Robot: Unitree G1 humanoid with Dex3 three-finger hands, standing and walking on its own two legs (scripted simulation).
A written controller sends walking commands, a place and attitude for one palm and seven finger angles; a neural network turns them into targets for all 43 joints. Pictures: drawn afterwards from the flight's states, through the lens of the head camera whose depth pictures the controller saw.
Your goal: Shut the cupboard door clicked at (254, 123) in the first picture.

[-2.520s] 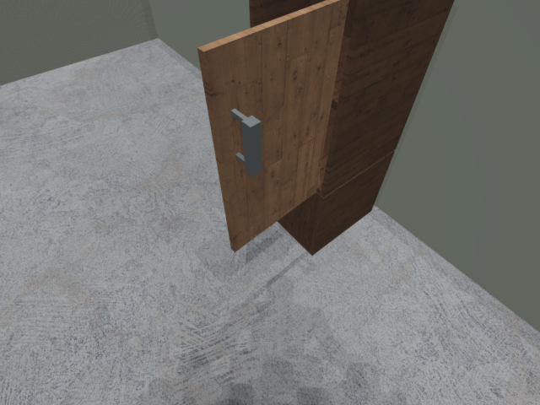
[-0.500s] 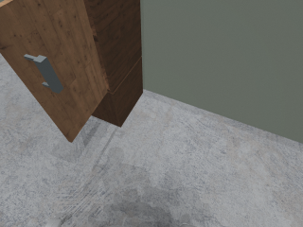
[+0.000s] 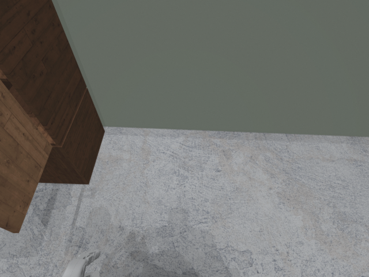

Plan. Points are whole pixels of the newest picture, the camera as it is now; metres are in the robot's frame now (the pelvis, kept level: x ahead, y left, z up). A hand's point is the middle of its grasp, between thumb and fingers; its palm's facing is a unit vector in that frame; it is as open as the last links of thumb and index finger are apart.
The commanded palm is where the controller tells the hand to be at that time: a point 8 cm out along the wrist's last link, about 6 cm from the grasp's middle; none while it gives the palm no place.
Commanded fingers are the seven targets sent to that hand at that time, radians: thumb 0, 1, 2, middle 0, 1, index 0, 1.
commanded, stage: walk to a spot facing it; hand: left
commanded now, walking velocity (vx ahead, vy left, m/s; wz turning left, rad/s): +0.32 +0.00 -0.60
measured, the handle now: out of the picture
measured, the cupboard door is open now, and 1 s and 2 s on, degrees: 93 93 93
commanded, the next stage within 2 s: turn to face it in 1.30 s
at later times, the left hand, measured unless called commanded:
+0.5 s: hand (143, 207) +0.31 +0.12 -0.15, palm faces -0.31 -0.94 -0.16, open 7.4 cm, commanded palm none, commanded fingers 0.00 0.90 0.90 -0.20 -0.30 -0.20 -0.30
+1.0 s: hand (169, 169) +0.45 +0.06 -0.18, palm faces -0.38 -0.91 -0.19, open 7.3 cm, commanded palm none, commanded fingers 0.00 0.90 0.90 -0.20 -0.30 -0.20 -0.30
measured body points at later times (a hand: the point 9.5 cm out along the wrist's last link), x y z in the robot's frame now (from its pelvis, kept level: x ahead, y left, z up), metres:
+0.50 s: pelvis +0.14 -0.02 +0.01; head +0.19 -0.03 +0.46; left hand +0.33 +0.17 -0.14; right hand +0.05 -0.24 -0.14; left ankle +0.13 +0.13 -0.73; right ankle +0.16 -0.17 -0.69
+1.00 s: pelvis +0.35 -0.11 +0.00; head +0.38 -0.11 +0.45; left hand +0.47 +0.11 -0.16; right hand +0.31 -0.35 -0.14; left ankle +0.41 +0.00 -0.73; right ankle +0.24 -0.19 -0.66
